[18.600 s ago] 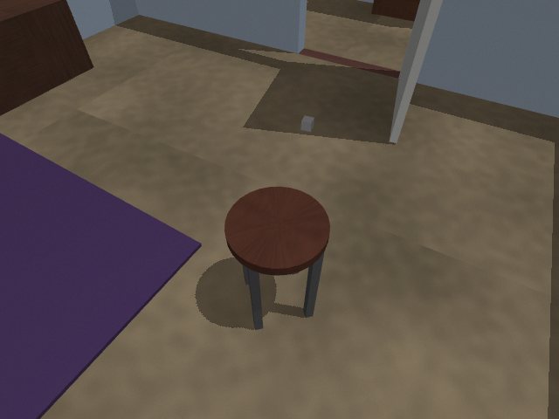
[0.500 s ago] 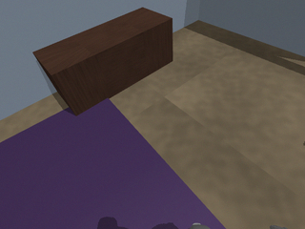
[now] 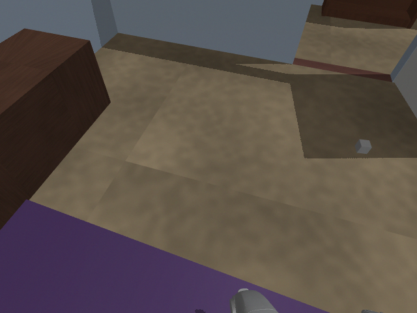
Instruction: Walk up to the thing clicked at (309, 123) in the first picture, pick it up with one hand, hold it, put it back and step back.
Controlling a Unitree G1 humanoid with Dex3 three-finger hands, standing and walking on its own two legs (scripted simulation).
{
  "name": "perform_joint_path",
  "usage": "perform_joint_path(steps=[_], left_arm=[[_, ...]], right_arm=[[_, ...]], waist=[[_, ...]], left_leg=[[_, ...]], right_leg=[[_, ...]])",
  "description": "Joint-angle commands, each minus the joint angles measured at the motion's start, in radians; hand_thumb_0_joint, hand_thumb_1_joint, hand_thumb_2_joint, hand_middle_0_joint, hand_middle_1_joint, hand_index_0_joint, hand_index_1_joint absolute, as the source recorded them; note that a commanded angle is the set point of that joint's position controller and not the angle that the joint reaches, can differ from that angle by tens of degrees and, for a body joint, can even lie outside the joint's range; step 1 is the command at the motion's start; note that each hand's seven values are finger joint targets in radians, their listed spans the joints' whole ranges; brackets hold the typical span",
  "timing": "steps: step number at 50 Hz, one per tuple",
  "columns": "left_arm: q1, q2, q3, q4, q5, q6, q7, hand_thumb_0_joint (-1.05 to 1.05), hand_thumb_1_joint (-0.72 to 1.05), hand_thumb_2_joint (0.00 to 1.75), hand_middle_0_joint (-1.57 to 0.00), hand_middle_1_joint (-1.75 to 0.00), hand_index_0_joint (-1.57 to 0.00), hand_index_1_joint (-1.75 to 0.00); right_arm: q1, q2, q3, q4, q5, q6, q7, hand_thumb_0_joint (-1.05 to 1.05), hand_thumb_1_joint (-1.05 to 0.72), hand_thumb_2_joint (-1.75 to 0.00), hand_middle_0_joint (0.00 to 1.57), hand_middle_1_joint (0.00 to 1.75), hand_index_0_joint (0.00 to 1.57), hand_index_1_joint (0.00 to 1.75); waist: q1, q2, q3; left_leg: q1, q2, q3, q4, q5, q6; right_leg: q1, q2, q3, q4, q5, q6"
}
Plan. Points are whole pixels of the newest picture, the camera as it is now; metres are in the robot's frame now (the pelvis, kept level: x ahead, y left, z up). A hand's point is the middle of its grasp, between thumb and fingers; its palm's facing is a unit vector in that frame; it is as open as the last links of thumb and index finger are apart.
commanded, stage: walk up
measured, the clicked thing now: (363, 146) +1.10 -1.10 -0.75
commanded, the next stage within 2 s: none
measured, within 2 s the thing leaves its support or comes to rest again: neither
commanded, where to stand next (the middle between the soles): +0.12 -0.01 m, yaw -58 degrees
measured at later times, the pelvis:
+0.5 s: pelvis +0.11 +0.10 -0.03, yaw -27 degrees
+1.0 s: pelvis +0.11 +0.06 -0.03, yaw -45 degrees
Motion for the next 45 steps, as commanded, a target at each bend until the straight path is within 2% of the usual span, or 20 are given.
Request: perform_joint_path(steps=[1,10,13,14,15,16,17,19,23,24,25,26,30,35,37,39,40,41,42,45], left_arm=[[0.021,0.098,0.019,-0.094,-0.001,-0.005,-0.052,0.00,0.90,0.90,-0.20,-0.30,-0.20,-0.30],[-0.077,0.061,0.002,-0.173,0.003,0.033,-0.057,0.00,0.90,0.90,-0.20,-0.30,-0.20,-0.30],[0.153,0.112,0.042,-0.108,0.011,0.038,-0.035,0.00,0.90,0.90,-0.20,-0.30,-0.20,-0.30],[0.208,0.166,0.056,-0.095,-0.007,0.038,-0.025,0.00,0.90,0.90,-0.20,-0.30,-0.20,-0.30],[0.132,0.220,0.065,-0.141,-0.018,0.040,-0.008,0.00,0.90,0.90,-0.20,-0.30,-0.20,-0.30],[-0.002,0.210,0.063,-0.196,-0.021,0.036,0.010,0.00,0.90,0.90,-0.20,-0.30,-0.20,-0.30],[-0.142,0.172,0.046,-0.230,-0.026,0.037,0.011,0.00,0.90,0.90,-0.20,-0.30,-0.20,-0.30],[-0.167,0.143,0.036,-0.238,0.009,0.041,-0.004,0.00,0.90,0.90,-0.20,-0.30,-0.20,-0.30],[-0.228,0.090,0.047,-0.317,0.043,0.066,-0.061,0.00,0.90,0.90,-0.20,-0.30,-0.20,-0.30],[-0.204,0.018,0.034,-0.349,0.048,0.066,-0.060,0.00,0.90,0.90,-0.20,-0.30,-0.20,-0.30],[-0.159,0.045,0.038,-0.349,0.059,0.081,-0.058,0.00,0.90,0.90,-0.20,-0.30,-0.20,-0.30],[-0.169,0.124,0.057,-0.328,0.061,0.095,-0.061,0.00,0.90,0.90,-0.20,-0.30,-0.20,-0.30],[-0.149,0.104,0.084,-0.284,0.031,0.093,-0.107,0.00,0.90,0.90,-0.20,-0.30,-0.20,-0.30],[-0.203,0.073,0.091,-0.291,0.024,0.081,-0.140,0.00,0.90,0.90,-0.20,-0.30,-0.20,-0.30],[-0.146,0.067,0.091,-0.258,0.015,0.071,-0.130,0.00,0.90,0.90,-0.20,-0.30,-0.20,-0.30],[0.030,0.110,0.114,-0.177,0.016,0.058,-0.111,0.00,0.90,0.90,-0.20,-0.30,-0.20,-0.30],[0.132,0.188,0.139,-0.139,0.030,0.049,-0.094,0.00,0.90,0.90,-0.20,-0.30,-0.20,-0.30],[0.135,0.286,0.152,-0.176,0.034,0.043,-0.080,0.00,0.90,0.90,-0.20,-0.30,-0.20,-0.30],[0.049,0.295,0.138,-0.213,0.019,0.048,-0.082,0.00,0.90,0.90,-0.20,-0.30,-0.20,-0.30],[-0.082,0.206,0.093,-0.221,0.017,0.052,-0.052,0.00,0.90,0.90,-0.20,-0.30,-0.20,-0.30]], right_arm=[[0.006,-0.214,-0.051,-0.072,0.016,-0.058,-0.036,0.00,-0.90,-0.90,0.20,0.30,0.20,0.30],[0.072,-0.209,-0.062,-0.097,0.020,-0.040,-0.074,0.00,-0.90,-0.90,0.20,0.30,0.20,0.30],[-0.022,-0.197,-0.059,-0.135,0.047,-0.039,-0.084,0.00,-0.90,-0.90,0.20,0.30,0.20,0.30],[-0.034,-0.142,-0.043,-0.162,0.072,-0.038,-0.082,0.00,-0.90,-0.90,0.20,0.30,0.20,0.30],[-0.026,-0.140,-0.040,-0.182,0.082,-0.039,-0.087,0.00,-0.90,-0.90,0.20,0.30,0.20,0.30],[-0.015,-0.190,-0.053,-0.170,0.067,-0.039,-0.102,0.00,-0.90,-0.90,0.20,0.30,0.20,0.30],[0.042,-0.193,-0.052,-0.124,0.080,-0.041,-0.099,0.00,-0.90,-0.90,0.20,0.30,0.20,0.30],[0.081,-0.193,-0.048,-0.068,0.064,-0.052,-0.092,0.00,-0.90,-0.90,0.20,0.30,0.20,0.30],[0.328,-0.179,-0.069,0.019,0.027,-0.064,-0.149,0.00,-0.90,-0.90,0.20,0.30,0.20,0.30],[0.337,-0.269,-0.093,0.003,0.006,-0.074,-0.161,0.00,-0.90,-0.90,0.20,0.30,0.20,0.30],[0.269,-0.370,-0.120,-0.049,0.009,-0.076,-0.175,0.00,-0.90,-0.90,0.20,0.30,0.20,0.30],[0.149,-0.418,-0.132,-0.093,0.030,-0.074,-0.181,0.00,-0.90,-0.90,0.20,0.30,0.20,0.30],[0.106,-0.339,-0.103,-0.071,0.014,-0.092,-0.200,0.00,-0.90,-0.90,0.20,0.30,0.20,0.30],[0.144,-0.360,-0.092,-0.065,0.007,-0.096,-0.180,0.00,-0.90,-0.90,0.20,0.30,0.20,0.30],[0.117,-0.350,-0.078,-0.076,0.008,-0.088,-0.166,0.00,-0.90,-0.90,0.20,0.30,0.20,0.30],[0.067,-0.327,-0.061,-0.094,0.016,-0.076,-0.155,0.00,-0.90,-0.90,0.20,0.30,0.20,0.30],[0.092,-0.262,-0.034,-0.103,0.022,-0.072,-0.151,0.00,-0.90,-0.90,0.20,0.30,0.20,0.30],[0.060,-0.180,-0.003,-0.152,0.036,-0.074,-0.154,0.00,-0.90,-0.90,0.20,0.30,0.20,0.30],[-0.008,-0.238,-0.025,-0.142,0.046,-0.066,-0.169,0.00,-0.90,-0.90,0.20,0.30,0.20,0.30],[0.093,-0.256,-0.018,-0.037,0.042,-0.076,-0.155,0.00,-0.90,-0.90,0.20,0.30,0.20,0.30]], waist=[[0.010,0.120,-0.024],[-0.011,0.123,-0.099],[0.147,0.110,-0.165],[0.207,-0.057,-0.224],[0.194,-0.239,-0.230],[0.144,-0.144,-0.189],[0.064,-0.090,-0.159],[0.033,-0.111,-0.135],[-0.068,-0.015,-0.103],[-0.071,0.197,-0.109],[-0.014,0.195,-0.106],[-0.010,0.128,-0.104],[0.042,0.150,-0.057],[0.007,0.200,-0.109],[0.030,0.222,-0.153],[0.134,0.111,-0.221],[0.199,-0.075,-0.250],[0.191,-0.355,-0.215],[0.175,-0.286,-0.216],[0.071,-0.155,-0.098]], left_leg=[[0.167,0.245,-0.198,-0.340,0.014,0.023],[0.277,0.219,0.086,-0.099,0.643,-0.139],[-0.030,0.121,0.185,0.237,0.795,-0.263],[-0.259,0.047,0.178,0.593,0.343,-0.265],[-0.475,-0.067,-0.011,0.835,-0.428,-0.245],[-0.337,0.073,-0.300,0.819,-0.492,-0.188],[-0.210,0.137,-0.372,0.681,-0.443,-0.102],[-0.130,0.045,-0.107,0.352,-0.215,-0.041],[0.251,-0.024,0.006,-0.105,0.202,-0.054],[0.343,0.233,-0.311,-0.161,0.300,0.037],[0.219,0.556,-0.578,-0.161,0.428,0.164],[0.125,0.664,-0.697,-0.206,0.367,0.321],[0.101,0.405,-0.244,-0.070,0.384,0.173],[0.119,0.355,-0.084,0.019,0.469,0.154],[0.096,0.321,-0.036,0.078,0.493,0.130],[-0.019,0.253,0.052,0.344,0.460,0.086],[-0.219,0.179,0.047,0.588,0.290,0.031],[-0.482,0.030,0.017,0.702,-0.283,-0.012],[-0.435,0.061,-0.053,0.752,-0.386,-0.024],[-0.332,0.106,-0.087,0.549,-0.278,-0.014]], right_leg=[[-0.044,-0.062,0.023,-0.166,0.112,0.018],[0.172,0.012,-0.154,-0.478,0.103,-0.011],[0.652,0.057,-0.140,-0.661,0.193,-0.099],[0.816,-0.142,0.144,-0.686,0.341,-0.244],[0.802,-0.399,0.589,-0.641,0.498,-0.465],[0.525,-0.453,0.618,-0.641,0.467,-0.446],[0.393,-0.350,0.412,-0.576,0.436,-0.330],[0.311,-0.161,0.225,-0.571,0.329,-0.176],[-0.036,0.025,0.095,-0.230,0.333,-0.115],[-0.233,0.102,0.120,-0.066,-0.089,-0.061],[-0.262,0.045,0.156,0.111,-0.256,-0.002],[-0.226,-0.004,0.182,0.231,-0.247,0.013],[-0.186,-0.078,0.133,0.155,-0.087,0.007],[-0.032,-0.070,0.000,-0.142,-0.096,-0.006],[0.091,-0.026,-0.068,-0.258,-0.099,-0.020],[0.349,0.053,-0.151,-0.445,0.027,-0.037],[0.539,0.024,-0.011,-0.486,0.087,-0.082],[0.567,-0.222,0.487,-0.619,0.179,-0.194],[0.415,-0.325,0.613,-0.697,0.092,-0.325],[0.251,-0.183,0.350,-0.553,0.075,-0.236]])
